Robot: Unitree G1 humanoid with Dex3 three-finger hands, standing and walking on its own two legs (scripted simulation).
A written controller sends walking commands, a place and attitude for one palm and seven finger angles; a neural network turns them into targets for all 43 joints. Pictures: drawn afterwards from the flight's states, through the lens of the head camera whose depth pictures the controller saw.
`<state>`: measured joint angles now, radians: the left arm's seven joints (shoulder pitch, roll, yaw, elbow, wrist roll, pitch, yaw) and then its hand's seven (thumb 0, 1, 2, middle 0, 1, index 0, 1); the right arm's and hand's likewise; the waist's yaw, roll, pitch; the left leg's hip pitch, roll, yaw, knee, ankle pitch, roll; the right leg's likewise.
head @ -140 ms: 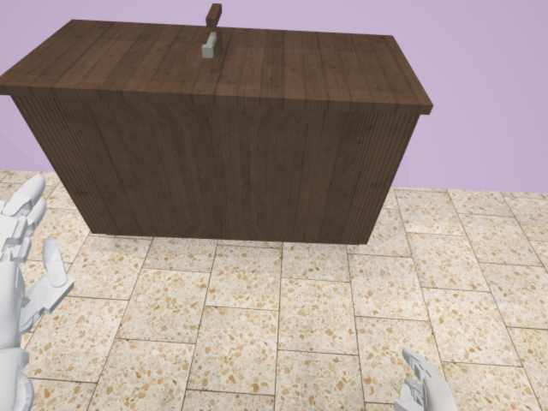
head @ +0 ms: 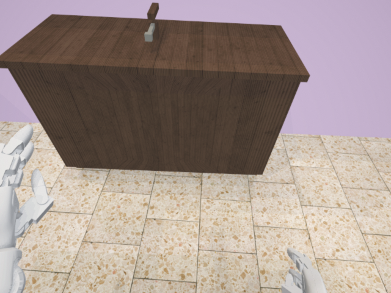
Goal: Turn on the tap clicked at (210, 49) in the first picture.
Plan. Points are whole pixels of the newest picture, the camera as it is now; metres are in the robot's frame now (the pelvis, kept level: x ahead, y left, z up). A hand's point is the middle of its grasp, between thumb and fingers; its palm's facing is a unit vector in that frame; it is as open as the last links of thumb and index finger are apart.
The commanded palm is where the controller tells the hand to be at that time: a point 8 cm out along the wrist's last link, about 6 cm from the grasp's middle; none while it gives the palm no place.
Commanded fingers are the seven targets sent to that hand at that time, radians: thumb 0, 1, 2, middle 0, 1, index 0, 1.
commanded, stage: stand and wait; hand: left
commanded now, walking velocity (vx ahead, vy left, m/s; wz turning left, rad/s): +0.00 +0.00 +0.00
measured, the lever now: (148, 36) +0.99 +0.26 +0.08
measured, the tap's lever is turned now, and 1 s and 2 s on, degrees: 0 0 0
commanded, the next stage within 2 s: look at it before walking up in 0.12 s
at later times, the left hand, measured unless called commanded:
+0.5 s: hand (48, 205) +0.20 +0.24 +0.15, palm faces +0.41 -0.83 -0.37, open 7.4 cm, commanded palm +0.15 +0.28 +0.18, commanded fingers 0.00 0.90 0.90 -0.20 -0.30 -0.20 -0.30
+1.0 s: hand out of the picture +0.11 +0.27 +0.16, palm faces +0.59 -0.70 -0.39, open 7.4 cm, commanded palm +0.05 +0.30 +0.18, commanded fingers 0.00 0.90 0.90 -0.20 -0.30 -0.20 -0.30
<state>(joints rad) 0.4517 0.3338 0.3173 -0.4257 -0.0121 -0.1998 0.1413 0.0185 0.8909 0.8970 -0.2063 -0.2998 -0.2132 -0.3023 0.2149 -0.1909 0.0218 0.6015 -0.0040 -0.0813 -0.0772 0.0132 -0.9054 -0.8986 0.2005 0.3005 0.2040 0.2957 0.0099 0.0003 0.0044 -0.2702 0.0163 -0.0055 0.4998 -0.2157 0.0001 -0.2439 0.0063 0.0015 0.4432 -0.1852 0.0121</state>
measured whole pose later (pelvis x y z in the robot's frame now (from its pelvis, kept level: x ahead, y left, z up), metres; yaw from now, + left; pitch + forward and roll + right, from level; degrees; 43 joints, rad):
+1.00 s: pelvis -0.03 -0.01 -0.01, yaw +16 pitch -1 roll +0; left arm 0.47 0.36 0.33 -0.52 -0.01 -0.17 0.15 0.02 0.89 0.90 -0.21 -0.30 -0.22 -0.30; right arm 0.23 -0.20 0.00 0.61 -0.01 -0.05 -0.08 0.01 -0.91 -0.90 0.20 0.30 0.20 0.30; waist -0.01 -0.03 0.03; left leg -0.44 0.02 0.03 0.91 -0.44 -0.03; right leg -0.29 -0.08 -0.13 0.59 -0.28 0.00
